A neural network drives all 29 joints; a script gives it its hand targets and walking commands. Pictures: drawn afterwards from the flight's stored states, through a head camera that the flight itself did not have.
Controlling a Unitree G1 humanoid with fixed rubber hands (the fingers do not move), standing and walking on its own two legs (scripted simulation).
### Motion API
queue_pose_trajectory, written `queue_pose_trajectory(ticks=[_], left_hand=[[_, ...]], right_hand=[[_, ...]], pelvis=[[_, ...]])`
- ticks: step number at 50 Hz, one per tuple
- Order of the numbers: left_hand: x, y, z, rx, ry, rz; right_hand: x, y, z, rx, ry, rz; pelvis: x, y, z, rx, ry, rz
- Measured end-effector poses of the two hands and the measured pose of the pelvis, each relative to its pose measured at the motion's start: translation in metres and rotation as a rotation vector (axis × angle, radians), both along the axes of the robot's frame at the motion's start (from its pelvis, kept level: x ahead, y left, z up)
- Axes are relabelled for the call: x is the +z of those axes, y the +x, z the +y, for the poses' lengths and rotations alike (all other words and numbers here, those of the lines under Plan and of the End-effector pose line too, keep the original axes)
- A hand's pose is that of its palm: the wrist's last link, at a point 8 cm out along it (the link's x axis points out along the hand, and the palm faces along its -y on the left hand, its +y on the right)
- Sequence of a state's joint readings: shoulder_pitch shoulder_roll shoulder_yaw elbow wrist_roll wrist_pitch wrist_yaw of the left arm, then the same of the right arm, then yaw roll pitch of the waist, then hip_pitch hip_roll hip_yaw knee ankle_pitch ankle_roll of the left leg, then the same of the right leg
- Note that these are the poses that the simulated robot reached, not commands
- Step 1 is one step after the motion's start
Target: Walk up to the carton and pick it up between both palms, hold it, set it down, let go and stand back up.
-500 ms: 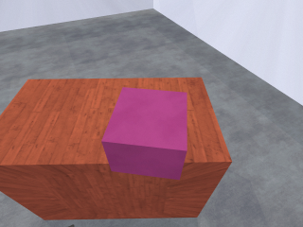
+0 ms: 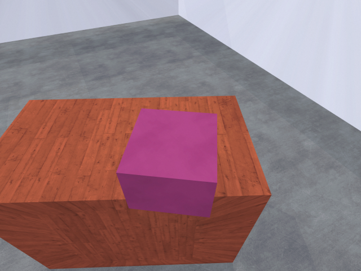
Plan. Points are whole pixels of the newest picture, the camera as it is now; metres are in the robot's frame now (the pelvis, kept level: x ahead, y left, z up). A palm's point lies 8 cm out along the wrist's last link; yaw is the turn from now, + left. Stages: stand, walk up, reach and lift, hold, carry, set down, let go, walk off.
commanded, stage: stand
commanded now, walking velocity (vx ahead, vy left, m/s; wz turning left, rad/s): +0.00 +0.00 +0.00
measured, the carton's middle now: (173, 160) +0.44 +0.02 -0.01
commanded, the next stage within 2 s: none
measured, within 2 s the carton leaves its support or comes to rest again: neither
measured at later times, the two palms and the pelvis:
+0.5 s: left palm out of the picture -0.01 +0.20 -0.13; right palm out of the picture -0.01 -0.22 -0.16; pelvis +0.01 -0.01 +0.00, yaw +0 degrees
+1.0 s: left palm out of the picture -0.03 +0.16 -0.14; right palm out of the picture -0.02 -0.23 -0.16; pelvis +0.01 -0.04 +0.00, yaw +0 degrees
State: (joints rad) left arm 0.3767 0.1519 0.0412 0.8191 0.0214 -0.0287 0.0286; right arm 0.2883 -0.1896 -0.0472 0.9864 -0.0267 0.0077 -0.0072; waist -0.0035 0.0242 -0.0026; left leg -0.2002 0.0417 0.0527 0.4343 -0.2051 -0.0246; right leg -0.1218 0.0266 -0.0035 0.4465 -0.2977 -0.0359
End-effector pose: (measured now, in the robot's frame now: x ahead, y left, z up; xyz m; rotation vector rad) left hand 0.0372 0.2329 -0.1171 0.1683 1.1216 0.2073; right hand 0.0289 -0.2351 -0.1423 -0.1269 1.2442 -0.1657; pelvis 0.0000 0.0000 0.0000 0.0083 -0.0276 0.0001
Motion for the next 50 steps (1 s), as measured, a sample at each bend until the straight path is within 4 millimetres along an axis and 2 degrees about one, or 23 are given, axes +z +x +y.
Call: queue_pose_trajectory(ticks=[16, 28, 50], left_hand=[[-0.012, -0.032, -0.019, 0.044, -0.028, 0.136], [-0.019, -0.053, -0.039, 0.063, -0.056, 0.226], [-0.023, -0.065, -0.069, 0.072, -0.071, 0.297]], right_hand=[[-0.01, -0.032, 0.012, -0.032, 0.038, 0.128], [-0.014, -0.046, 0.015, -0.04, 0.059, 0.196], [-0.019, -0.054, 0.005, -0.043, 0.08, 0.258]], pelvis=[[0.001, 0.003, -0.007, -0.001, 0.001, -0.017], [0.001, 0.006, -0.015, 0.0, 0.002, -0.021], [-0.001, 0.013, -0.035, 0.0, 0.001, -0.02]])
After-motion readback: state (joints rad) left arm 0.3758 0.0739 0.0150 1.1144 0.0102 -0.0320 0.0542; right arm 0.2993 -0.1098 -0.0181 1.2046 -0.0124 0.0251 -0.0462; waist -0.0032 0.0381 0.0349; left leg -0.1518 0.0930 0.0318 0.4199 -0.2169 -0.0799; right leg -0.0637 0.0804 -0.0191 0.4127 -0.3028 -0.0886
